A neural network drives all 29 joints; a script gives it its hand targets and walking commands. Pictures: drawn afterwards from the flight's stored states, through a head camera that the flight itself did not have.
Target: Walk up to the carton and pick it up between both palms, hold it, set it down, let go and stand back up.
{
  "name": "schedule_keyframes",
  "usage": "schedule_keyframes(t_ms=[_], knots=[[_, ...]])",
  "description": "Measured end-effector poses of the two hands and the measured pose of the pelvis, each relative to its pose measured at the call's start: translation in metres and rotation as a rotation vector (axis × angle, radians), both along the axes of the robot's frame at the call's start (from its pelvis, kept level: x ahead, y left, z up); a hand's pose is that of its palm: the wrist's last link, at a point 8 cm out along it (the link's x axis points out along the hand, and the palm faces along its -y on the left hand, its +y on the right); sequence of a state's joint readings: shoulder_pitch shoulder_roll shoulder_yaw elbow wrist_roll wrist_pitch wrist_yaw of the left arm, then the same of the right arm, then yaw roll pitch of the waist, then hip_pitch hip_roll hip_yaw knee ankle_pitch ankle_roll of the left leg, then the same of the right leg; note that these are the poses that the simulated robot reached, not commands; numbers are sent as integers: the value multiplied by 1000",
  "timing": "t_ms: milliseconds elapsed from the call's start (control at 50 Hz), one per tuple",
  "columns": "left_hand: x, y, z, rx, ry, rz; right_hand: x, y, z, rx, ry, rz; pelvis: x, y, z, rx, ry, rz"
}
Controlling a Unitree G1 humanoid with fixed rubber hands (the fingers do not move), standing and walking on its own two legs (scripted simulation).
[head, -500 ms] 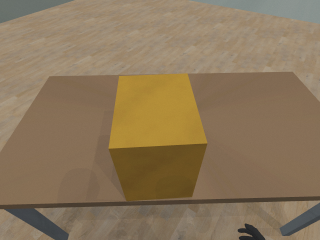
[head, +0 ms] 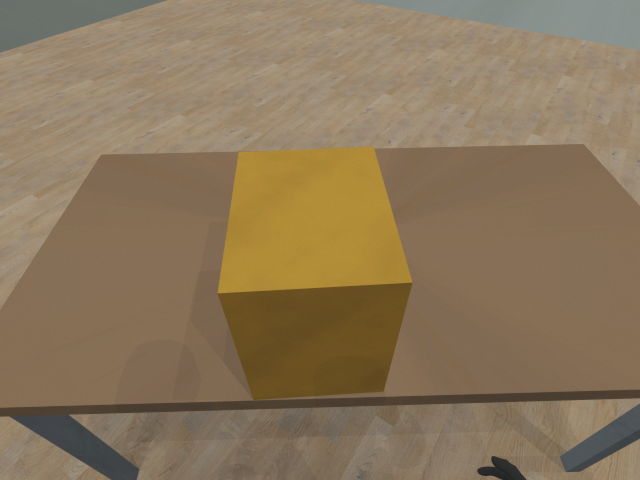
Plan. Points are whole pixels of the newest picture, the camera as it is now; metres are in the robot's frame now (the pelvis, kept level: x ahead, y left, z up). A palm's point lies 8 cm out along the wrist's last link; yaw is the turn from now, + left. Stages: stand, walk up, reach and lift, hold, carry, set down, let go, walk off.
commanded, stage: stand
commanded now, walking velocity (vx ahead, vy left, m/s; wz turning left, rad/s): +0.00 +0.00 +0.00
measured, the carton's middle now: (312, 274) +0.42 +0.03 +0.01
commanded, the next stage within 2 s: none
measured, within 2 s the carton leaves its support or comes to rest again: neither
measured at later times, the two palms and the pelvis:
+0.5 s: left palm out of the picture +0.04 +0.27 -0.12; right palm out of the picture +0.11 -0.25 -0.11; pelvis +0.00 +0.00 +0.00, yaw +0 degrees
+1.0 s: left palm out of the picture +0.04 +0.27 -0.12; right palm out of the picture +0.11 -0.25 -0.11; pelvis +0.00 +0.00 +0.00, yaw +0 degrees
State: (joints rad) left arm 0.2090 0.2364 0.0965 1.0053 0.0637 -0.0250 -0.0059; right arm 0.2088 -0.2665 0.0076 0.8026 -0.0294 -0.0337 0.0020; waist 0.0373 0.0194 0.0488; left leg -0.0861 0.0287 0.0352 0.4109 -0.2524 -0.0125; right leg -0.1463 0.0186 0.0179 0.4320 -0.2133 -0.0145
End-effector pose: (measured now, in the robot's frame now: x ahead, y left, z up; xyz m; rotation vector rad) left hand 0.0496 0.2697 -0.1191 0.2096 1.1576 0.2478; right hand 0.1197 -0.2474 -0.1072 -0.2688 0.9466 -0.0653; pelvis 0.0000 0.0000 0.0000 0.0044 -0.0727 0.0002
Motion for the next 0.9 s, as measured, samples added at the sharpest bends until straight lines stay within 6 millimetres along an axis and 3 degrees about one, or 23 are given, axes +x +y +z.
schedule_keyframes(t_ms=[900], knots=[[-6,1,-2,-4,21,2,-9,0,-4,-1,33,-11,-1,2,0,-2,0,0]])
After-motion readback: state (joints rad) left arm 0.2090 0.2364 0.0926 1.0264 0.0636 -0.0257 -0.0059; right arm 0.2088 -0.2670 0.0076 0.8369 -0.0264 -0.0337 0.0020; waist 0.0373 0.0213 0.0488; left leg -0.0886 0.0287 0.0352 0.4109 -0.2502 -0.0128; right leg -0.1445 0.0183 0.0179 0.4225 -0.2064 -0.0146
